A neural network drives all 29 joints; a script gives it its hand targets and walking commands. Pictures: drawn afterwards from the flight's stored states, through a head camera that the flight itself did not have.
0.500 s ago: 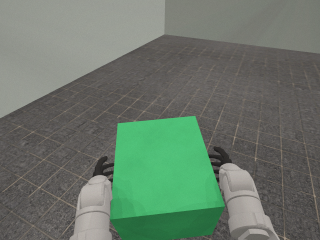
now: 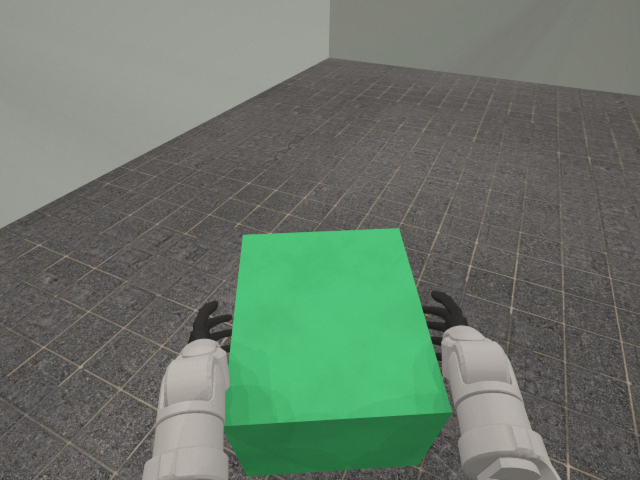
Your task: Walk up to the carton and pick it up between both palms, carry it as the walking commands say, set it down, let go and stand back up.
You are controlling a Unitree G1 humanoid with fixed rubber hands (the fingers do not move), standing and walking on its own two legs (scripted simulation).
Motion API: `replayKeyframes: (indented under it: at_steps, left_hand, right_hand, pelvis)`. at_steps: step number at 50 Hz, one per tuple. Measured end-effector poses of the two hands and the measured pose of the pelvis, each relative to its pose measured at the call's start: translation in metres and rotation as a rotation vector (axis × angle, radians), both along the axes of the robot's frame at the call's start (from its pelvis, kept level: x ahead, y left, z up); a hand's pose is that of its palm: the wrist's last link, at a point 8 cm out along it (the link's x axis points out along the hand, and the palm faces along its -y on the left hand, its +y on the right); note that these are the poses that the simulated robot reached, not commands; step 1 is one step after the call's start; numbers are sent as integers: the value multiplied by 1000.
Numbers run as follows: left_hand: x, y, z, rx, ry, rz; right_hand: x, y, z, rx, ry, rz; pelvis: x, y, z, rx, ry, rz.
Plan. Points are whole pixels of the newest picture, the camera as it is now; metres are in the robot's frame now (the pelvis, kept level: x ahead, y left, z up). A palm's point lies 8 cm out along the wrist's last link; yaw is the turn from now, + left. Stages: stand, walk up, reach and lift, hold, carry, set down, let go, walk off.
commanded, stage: hold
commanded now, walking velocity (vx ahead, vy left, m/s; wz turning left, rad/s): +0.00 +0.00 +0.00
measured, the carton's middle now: (327, 345) +0.35 +0.00 -0.03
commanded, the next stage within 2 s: carry in 0.54 s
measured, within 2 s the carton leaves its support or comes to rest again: neither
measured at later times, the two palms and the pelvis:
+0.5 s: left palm (203, 358) +0.28 +0.17 +0.04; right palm (455, 343) +0.29 -0.16 +0.05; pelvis +0.00 +0.00 +0.00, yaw +0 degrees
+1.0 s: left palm (284, 271) +0.36 +0.07 +0.12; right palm (522, 274) +0.36 -0.26 +0.11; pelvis +0.07 -0.10 +0.00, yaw -1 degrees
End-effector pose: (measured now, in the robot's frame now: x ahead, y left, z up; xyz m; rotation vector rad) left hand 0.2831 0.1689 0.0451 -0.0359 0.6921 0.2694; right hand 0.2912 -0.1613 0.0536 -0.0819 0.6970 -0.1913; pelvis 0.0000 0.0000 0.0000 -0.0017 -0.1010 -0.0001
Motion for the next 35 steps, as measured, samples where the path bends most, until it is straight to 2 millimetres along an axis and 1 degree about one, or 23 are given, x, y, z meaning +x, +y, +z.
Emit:
replayKeyframes:
  at_steps: [29, 33, 35]
  left_hand:
    - [-2, 0, -3, 0, 11, 2]
    - [3, -1, -2, 8, 6, -1]
    - [8, -3, 3, 25, 6, -8]
  right_hand:
    - [0, 0, -1, 0, 7, 1]
    - [3, 0, -1, -23, 2, 16]
    - [6, -3, 0, -24, 3, 23]
  pelvis:
    - [0, 0, 0, 0, 0, 0]
    - [-2, -2, 1, -2, 34, -3]
    - [-4, -6, 4, -13, 62, -13]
